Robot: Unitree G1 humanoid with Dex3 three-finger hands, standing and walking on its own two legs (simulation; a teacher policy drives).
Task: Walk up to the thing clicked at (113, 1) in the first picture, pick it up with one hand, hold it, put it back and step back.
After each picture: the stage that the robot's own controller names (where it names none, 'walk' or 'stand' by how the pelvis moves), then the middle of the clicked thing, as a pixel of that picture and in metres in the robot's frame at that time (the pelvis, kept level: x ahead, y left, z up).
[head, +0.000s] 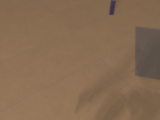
stand; (112, 6) +2.17 -0.44 -0.66
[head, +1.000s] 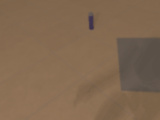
walk; (91, 21) +2.05 +0.02 -0.62
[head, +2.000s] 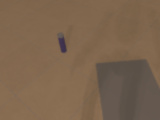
walk; (62, 43) +1.40 +0.34 -0.65
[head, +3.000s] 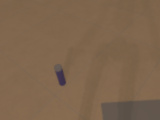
walk; (60, 75) +0.95 +0.30 -0.65
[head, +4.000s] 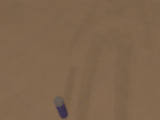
walk; (61, 108) +0.59 +0.25 -0.65
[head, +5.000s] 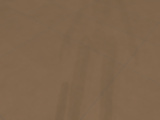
stand; out of the picture +0.41 +0.20 -0.64
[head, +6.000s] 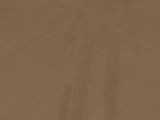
stand; out of the picture +0.37 +0.20 -0.66
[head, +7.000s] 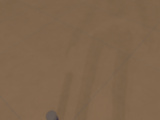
walk; out of the picture +0.45 +0.26 -0.62
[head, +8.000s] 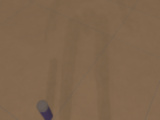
walk; (45, 111) +0.44 +0.26 -0.62
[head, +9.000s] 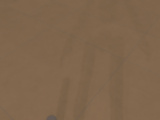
walk; out of the picture +0.45 +0.26 -0.63
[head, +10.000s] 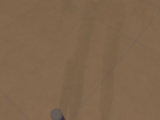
stand; (58, 118) +0.34 +0.19 -0.63
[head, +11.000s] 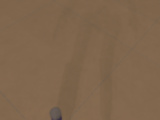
walk; (56, 118) +0.38 +0.16 -0.62
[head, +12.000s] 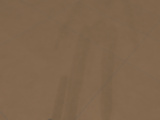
stand; out of the picture +0.39 +0.19 -0.64
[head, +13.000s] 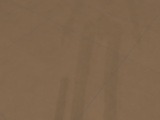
walk; out of the picture +0.37 +0.23 -0.64
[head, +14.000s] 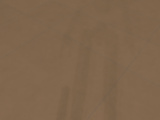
stand; out of the picture +0.33 +0.20 -0.66
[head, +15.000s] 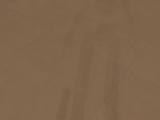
stand; out of the picture +0.33 +0.22 -0.66
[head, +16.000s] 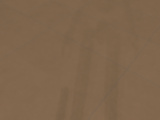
go down; out of the picture +0.31 +0.22 -0.66
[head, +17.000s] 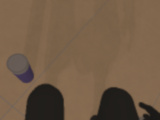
go down; (23, 70) +0.39 +0.25 -0.28
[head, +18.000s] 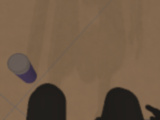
approach; (25, 70) +0.39 +0.26 -0.26
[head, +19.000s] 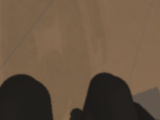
close in; out of the picture +0.37 +0.29 -0.16
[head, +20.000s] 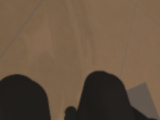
close; out of the picture +0.37 +0.29 -0.16
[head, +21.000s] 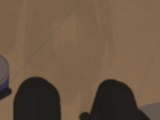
lift; out of the picture +0.31 +0.27 -0.10
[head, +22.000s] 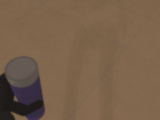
lift; (29, 94) +0.30 +0.17 +0.05
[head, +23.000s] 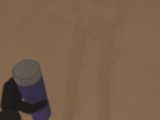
hold; (35, 95) +0.32 +0.16 +0.01
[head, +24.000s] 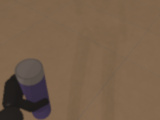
hold; (36, 93) +0.32 +0.16 +0.03
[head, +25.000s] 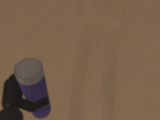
hold; (36, 92) +0.32 +0.16 +0.04
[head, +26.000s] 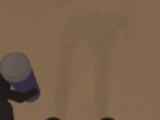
crouch; (24, 82) +0.36 +0.19 -0.03
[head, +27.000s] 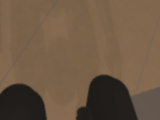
lower; out of the picture +0.40 +0.27 -0.13
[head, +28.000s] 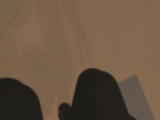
lower; out of the picture +0.39 +0.29 -0.16
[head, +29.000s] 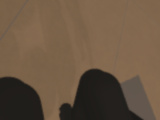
lower; out of the picture +0.38 +0.30 -0.16
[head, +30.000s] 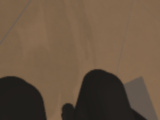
lower; out of the picture +0.37 +0.30 -0.16
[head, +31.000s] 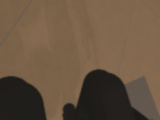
rest; out of the picture +0.36 +0.30 -0.16
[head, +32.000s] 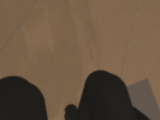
open; out of the picture +0.36 +0.29 -0.16
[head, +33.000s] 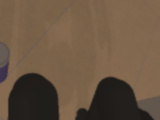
stand; out of the picture +0.36 +0.27 -0.19
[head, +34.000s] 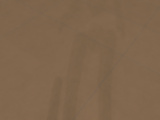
stand; out of the picture +0.31 +0.22 -0.56
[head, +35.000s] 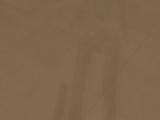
stand; out of the picture +0.32 +0.22 -0.60
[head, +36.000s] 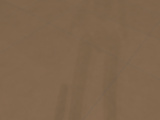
stand; out of the picture +0.31 +0.21 -0.60
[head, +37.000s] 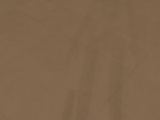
stand; out of the picture +0.35 +0.20 -0.65
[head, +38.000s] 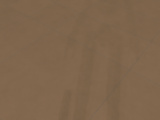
stand; out of the picture +0.32 +0.21 -0.66
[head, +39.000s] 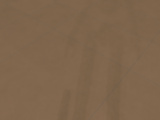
stand; out of the picture +0.31 +0.22 -0.66
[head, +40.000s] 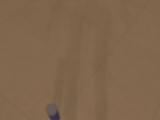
walk; (53, 113) +0.40 +0.18 -0.64
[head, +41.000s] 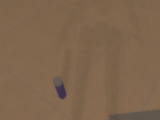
walk; (60, 88) +0.68 +0.26 -0.64
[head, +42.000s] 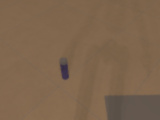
stand; (64, 69) +0.97 +0.20 -0.64
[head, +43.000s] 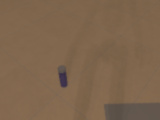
stand; (62, 77) +0.91 +0.20 -0.65
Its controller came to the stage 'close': yes
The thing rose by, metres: 0.67
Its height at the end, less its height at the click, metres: +0.00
